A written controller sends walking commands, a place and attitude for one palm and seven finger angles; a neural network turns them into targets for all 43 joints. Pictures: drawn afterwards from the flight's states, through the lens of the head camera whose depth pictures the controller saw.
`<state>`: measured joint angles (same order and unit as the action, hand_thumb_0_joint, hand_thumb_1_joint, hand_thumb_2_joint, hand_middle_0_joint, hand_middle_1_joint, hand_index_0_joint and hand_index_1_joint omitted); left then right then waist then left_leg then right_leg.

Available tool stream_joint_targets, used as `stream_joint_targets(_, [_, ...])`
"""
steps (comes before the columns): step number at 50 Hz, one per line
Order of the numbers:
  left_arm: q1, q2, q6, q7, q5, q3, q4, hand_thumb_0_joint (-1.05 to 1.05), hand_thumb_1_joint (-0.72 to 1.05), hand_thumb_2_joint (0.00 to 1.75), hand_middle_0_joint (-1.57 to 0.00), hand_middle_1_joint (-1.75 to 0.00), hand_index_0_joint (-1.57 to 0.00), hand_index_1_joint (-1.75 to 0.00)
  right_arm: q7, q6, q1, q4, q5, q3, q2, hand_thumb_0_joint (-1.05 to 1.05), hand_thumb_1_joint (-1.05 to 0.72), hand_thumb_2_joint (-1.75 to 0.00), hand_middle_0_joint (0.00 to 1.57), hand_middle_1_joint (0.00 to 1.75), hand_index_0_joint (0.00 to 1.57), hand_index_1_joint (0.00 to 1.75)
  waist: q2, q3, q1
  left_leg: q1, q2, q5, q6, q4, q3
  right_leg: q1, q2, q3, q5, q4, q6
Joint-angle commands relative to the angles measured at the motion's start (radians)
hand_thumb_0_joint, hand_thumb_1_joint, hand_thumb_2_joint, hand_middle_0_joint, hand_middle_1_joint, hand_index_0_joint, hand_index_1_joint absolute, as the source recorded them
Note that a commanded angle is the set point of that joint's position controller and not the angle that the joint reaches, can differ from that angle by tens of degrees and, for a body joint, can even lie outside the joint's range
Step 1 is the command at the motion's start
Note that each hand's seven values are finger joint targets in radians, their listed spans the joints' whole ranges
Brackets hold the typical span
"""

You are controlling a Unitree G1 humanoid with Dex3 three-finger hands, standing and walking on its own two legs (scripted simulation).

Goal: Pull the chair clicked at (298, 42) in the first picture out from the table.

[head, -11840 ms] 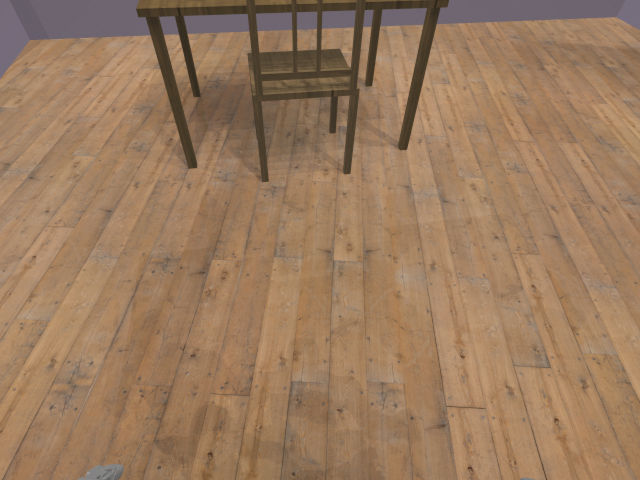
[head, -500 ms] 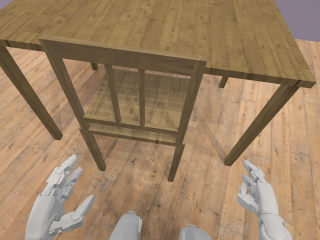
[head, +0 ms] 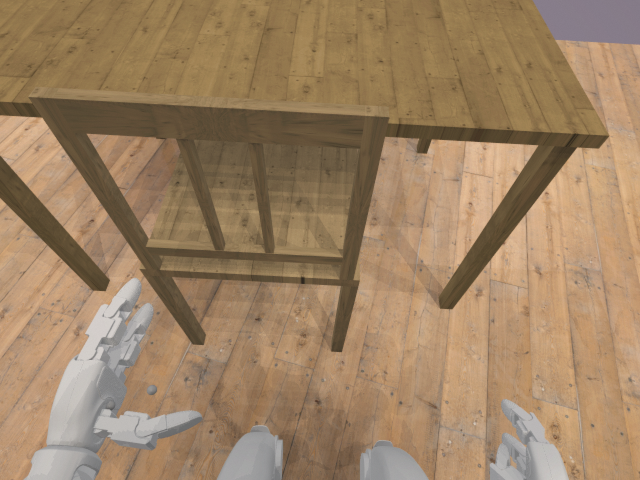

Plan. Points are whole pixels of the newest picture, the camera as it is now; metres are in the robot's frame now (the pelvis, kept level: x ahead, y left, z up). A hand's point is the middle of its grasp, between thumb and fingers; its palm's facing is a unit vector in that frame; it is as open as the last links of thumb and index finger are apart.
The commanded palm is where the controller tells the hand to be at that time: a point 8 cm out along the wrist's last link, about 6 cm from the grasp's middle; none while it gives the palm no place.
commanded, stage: raise the hand toward the chair's back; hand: left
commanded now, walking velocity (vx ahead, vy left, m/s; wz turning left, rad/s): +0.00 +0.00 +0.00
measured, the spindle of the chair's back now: (205, 200) +0.51 +0.20 -0.01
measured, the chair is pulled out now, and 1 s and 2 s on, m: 0.00 0.00 0.00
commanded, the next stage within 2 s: aim the fingers beside a spindle in 1.08 s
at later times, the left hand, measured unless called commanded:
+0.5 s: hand (123, 364) +0.24 +0.22 +0.05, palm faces -0.01 -1.00 -0.07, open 16.9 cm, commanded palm +0.22 +0.28 +0.06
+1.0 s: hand (134, 351) +0.25 +0.21 +0.06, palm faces -0.01 -1.00 -0.07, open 16.9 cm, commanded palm +0.23 +0.27 +0.06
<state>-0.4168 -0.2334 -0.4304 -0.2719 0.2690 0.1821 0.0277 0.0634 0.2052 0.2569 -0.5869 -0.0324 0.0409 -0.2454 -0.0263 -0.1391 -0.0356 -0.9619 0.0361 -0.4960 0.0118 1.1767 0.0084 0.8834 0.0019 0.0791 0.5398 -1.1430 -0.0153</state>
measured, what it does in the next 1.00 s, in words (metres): stands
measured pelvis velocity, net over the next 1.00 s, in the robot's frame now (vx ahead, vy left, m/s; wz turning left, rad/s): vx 0.01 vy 0.01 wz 0.01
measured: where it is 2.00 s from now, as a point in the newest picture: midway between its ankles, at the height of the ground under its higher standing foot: outside the picture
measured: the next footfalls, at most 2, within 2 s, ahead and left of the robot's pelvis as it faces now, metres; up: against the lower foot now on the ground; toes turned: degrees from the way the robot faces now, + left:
none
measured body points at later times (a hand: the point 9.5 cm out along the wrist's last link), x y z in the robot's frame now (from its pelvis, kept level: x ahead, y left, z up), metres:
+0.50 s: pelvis +0.01 +0.02 +0.01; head +0.07 +0.03 +0.45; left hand +0.23 +0.27 +0.06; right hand +0.20 -0.20 -0.06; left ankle +0.04 +0.11 -0.65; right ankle +0.01 -0.11 -0.65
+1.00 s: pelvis +0.01 +0.01 +0.01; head +0.08 +0.02 +0.46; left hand +0.24 +0.26 +0.06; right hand +0.18 -0.24 -0.06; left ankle +0.04 +0.11 -0.65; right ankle +0.01 -0.11 -0.65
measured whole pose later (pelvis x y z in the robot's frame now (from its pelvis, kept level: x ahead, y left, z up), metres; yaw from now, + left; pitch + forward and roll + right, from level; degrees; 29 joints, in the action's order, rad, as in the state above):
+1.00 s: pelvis +0.01 +0.01 +0.01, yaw +1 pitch +15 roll -3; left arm -0.30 -0.27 -0.40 -0.28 0.27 0.21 0.09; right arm 0.04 0.18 0.24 -0.54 -0.03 -0.01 -0.24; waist -0.03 -0.13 -0.03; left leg -0.88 0.03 -0.48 0.02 1.11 0.01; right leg 0.79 0.01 0.08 0.52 -1.06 -0.01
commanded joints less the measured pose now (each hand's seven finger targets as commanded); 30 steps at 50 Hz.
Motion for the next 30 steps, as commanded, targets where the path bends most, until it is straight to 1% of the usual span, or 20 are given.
stream_joint_targets(1, [0.019,-0.127,-0.081,0.016,0.015,0.077,-0.248,0.0,-0.31,0.38,-0.08,-0.11,-0.08,-0.11,0.005,0.066,-0.08,0.184,0.002,0.036,-0.111,0.0,-0.9,-0.9,0.2,0.3,0.2,0.3,-0.059,-0.253,0.032,0.252,-0.029,0.231,0.017,-0.188,0.029,-0.111,-0.014,-0.014,-0.176,0.181,-0.007])
stream_joint_targets(3, [0.033,-0.132,-0.073,0.03,0.006,0.079,-0.238,0.0,-0.36,0.36,-0.07,-0.1,-0.07,-0.1,0.003,0.057,-0.076,0.183,0.004,0.034,-0.114,0.0,-0.9,-0.9,0.2,0.3,0.2,0.3,-0.037,-0.238,0.024,0.262,-0.025,0.246,0.015,-0.197,0.04,-0.103,-0.02,0.001,-0.19,0.175,-0.008])
stream_joint_targets(5, [0.039,-0.116,-0.069,0.035,0.001,0.058,-0.246,0.0,-0.41,0.34,-0.07,-0.09,-0.07,-0.09,-0.002,0.052,-0.078,0.189,0.005,0.031,-0.115,0.0,-0.9,-0.9,0.2,0.3,0.2,0.3,-0.07,-0.22,0.021,0.276,-0.024,0.231,0.01,-0.208,0.045,-0.085,-0.019,0.007,-0.176,0.177,-0.009])
stream_joint_targets(6, [0.037,-0.115,-0.064,0.037,-0.001,0.055,-0.239,0.0,-0.43,0.33,-0.07,-0.09,-0.07,-0.09,-0.003,0.047,-0.077,0.194,0.006,0.03,-0.117,0.0,-0.9,-0.9,0.2,0.3,0.2,0.3,-0.061,-0.214,0.018,0.28,-0.023,0.23,0.01,-0.211,0.047,-0.082,-0.02,0.01,-0.177,0.179,-0.008])
stream_joint_targets(7, [0.041,-0.118,-0.056,0.037,-0.005,0.052,-0.232,0.0,-0.45,0.32,-0.06,-0.09,-0.06,-0.09,-0.004,0.042,-0.077,0.199,0.006,0.027,-0.12,0.0,-0.9,-0.9,0.2,0.3,0.2,0.3,-0.068,-0.208,0.018,0.277,-0.023,0.218,0.008,-0.217,0.049,-0.081,-0.021,0.011,-0.167,0.181,-0.009])
stream_joint_targets(8, [0.047,-0.123,-0.043,0.036,-0.009,0.057,-0.208,0.0,-0.48,0.31,-0.06,-0.08,-0.06,-0.08,-0.004,0.035,-0.074,0.2,0.006,0.026,-0.121,0.0,-0.9,-0.9,0.2,0.3,0.2,0.3,-0.044,-0.19,0.012,0.269,-0.023,0.213,0.01,-0.219,0.052,-0.081,-0.024,0.013,-0.167,0.184,-0.008])
stream_joint_targets(9, [0.057,-0.117,-0.036,0.03,-0.012,0.049,-0.206,0.0,-0.5,0.3,-0.06,-0.08,-0.06,-0.08,-0.004,0.029,-0.071,0.208,0.005,0.023,-0.123,0.0,-0.9,-0.9,0.2,0.3,0.2,0.3,-0.047,-0.189,0.011,0.27,-0.023,0.209,0.009,-0.222,0.051,-0.083,-0.024,0.014,-0.167,0.187,-0.008])
stream_joint_targets(10, [0.068,-0.122,-0.031,0.026,-0.012,0.05,-0.214,0.0,-0.5,0.3,-0.06,-0.08,-0.06,-0.08,-0.005,0.027,-0.071,0.213,0.005,0.021,-0.125,0.0,-0.9,-0.9,0.2,0.3,0.2,0.3,-0.062,-0.193,0.013,0.28,-0.022,0.21,0.006,-0.227,0.056,-0.082,-0.023,0.016,-0.167,0.186,-0.009])
stream_joint_targets(13, [0.098,-0.141,-0.018,0.021,-0.009,0.064,-0.222,0.0,-0.5,0.3,-0.06,-0.08,-0.06,-0.08,-0.003,0.02,-0.069,0.222,0.005,0.015,-0.128,0.0,-0.9,-0.9,0.2,0.3,0.2,0.3,-0.054,-0.202,0.011,0.297,-0.02,0.214,0.007,-0.232,0.061,-0.083,-0.027,0.018,-0.169,0.19,-0.009])
stream_joint_targets(15, [0.107,-0.14,-0.015,0.017,-0.006,0.065,-0.237,0.0,-0.5,0.3,-0.06,-0.08,-0.06,-0.08,-0.005,0.019,-0.063,0.224,0.006,0.01,-0.126,0.0,-0.9,-0.9,0.2,0.3,0.2,0.3,-0.086,-0.22,0.016,0.323,-0.02,0.243,0.001,-0.236,0.066,-0.091,-0.024,0.02,-0.185,0.189,-0.012])
stream_joint_targets(16, [0.117,-0.136,-0.014,0.015,-0.005,0.059,-0.24,0.0,-0.5,0.3,-0.06,-0.08,-0.06,-0.08,-0.005,0.019,-0.062,0.226,0.006,0.009,-0.126,0.0,-0.9,-0.9,0.2,0.3,0.2,0.3,-0.083,-0.215,0.011,0.331,-0.018,0.246,0.0,-0.237,0.068,-0.084,-0.025,0.022,-0.187,0.191,-0.011])
stream_joint_targets(17, [0.133,-0.142,-0.014,0.014,-0.004,0.064,-0.24,0.0,-0.5,0.3,-0.06,-0.08,-0.06,-0.08,-0.004,0.02,-0.06,0.224,0.007,0.008,-0.127,0.0,-0.9,-0.9,0.2,0.3,0.2,0.3,-0.073,-0.222,0.009,0.33,-0.017,0.243,-0.001,-0.238,0.071,-0.084,-0.025,0.023,-0.185,0.189,-0.01])
stream_joint_targets(18, [0.134,-0.156,-0.008,0.014,-0.007,0.079,-0.216,0.0,-0.5,0.3,-0.06,-0.08,-0.06,-0.08,-0.004,0.018,-0.062,0.222,0.007,0.006,-0.128,0.0,-0.9,-0.9,0.2,0.3,0.2,0.3,-0.063,-0.207,0.011,0.32,-0.018,0.236,0.001,-0.24,0.072,-0.085,-0.027,0.022,-0.179,0.193,-0.011])
stream_joint_targets(19, [0.14,-0.145,-0.008,0.009,-0.005,0.07,-0.213,0.0,-0.5,0.3,-0.06,-0.08,-0.06,-0.08,-0.003,0.018,-0.058,0.224,0.005,0.005,-0.129,0.0,-0.9,-0.9,0.2,0.3,0.2,0.3,-0.065,-0.205,0.007,0.321,-0.019,0.228,0.001,-0.24,0.07,-0.083,-0.026,0.021,-0.176,0.196,-0.01])
stream_joint_targets(20, [0.152,-0.151,-0.003,0.005,0.0,0.075,-0.203,0.0,-0.5,0.3,-0.06,-0.08,-0.06,-0.08,-0.004,0.017,-0.06,0.223,0.005,0.003,-0.13,0.0,-0.9,-0.9,0.2,0.3,0.2,0.3,-0.065,-0.196,0.007,0.314,-0.021,0.213,0.0,-0.246,0.071,-0.085,-0.026,0.022,-0.168,0.201,-0.01])
stream_joint_targets(23, [0.157,-0.175,0.004,-0.002,0.0,0.099,-0.183,0.0,-0.5,0.3,-0.06,-0.08,-0.06,-0.08,-0.001,0.019,-0.059,0.22,0.003,0.004,-0.136,0.0,-0.9,-0.9,0.2,0.3,0.2,0.3,-0.055,-0.211,0.015,0.316,-0.022,0.231,0.001,-0.247,0.068,-0.106,-0.027,0.018,-0.179,0.204,-0.011])
stream_joint_targets(24, [0.169,-0.169,0.005,-0.008,0.007,0.095,-0.194,0.0,-0.5,0.3,-0.06,-0.08,-0.06,-0.08,-0.001,0.02,-0.054,0.22,0.002,0.003,-0.135,0.0,-0.9,-0.9,0.2,0.3,0.2,0.3,-0.058,-0.226,0.012,0.326,-0.023,0.242,0.001,-0.249,0.068,-0.113,-0.025,0.019,-0.189,0.208,-0.011])
stream_joint_targets(27, [0.185,-0.174,0.01,-0.018,0.018,0.104,-0.181,0.0,-0.5,0.3,-0.06,-0.08,-0.06,-0.08,0.001,0.023,-0.05,0.213,-0.001,0.003,-0.137,0.0,-0.9,-0.9,0.2,0.3,0.2,0.3,-0.064,-0.222,0.013,0.33,-0.024,0.251,0.001,-0.255,0.064,-0.127,-0.025,0.017,-0.198,0.219,-0.01])
stream_joint_targets(28, [0.181,-0.191,0.011,-0.016,0.016,0.122,-0.167,0.0,-0.5,0.3,-0.06,-0.08,-0.06,-0.08,0.002,0.024,-0.052,0.207,0.0,0.005,-0.138,0.0,-0.9,-0.9,0.2,0.3,0.2,0.3,-0.05,-0.219,0.013,0.329,-0.023,0.264,0.002,-0.252,0.063,-0.131,-0.026,0.017,-0.207,0.22,-0.01])
stream_joint_targets(30, [0.185,-0.181,0.004,-0.021,0.022,0.116,-0.176,0.0,-0.5,0.3,-0.06,-0.08,-0.06,-0.08,0.001,0.029,-0.048,0.205,-0.001,0.008,-0.137,0.0,-0.9,-0.9,0.2,0.3,0.2,0.3,-0.055,-0.239,0.013,0.343,-0.023,0.285,0.001,-0.251,0.058,-0.142,-0.023,0.015,-0.223,0.221,-0.009])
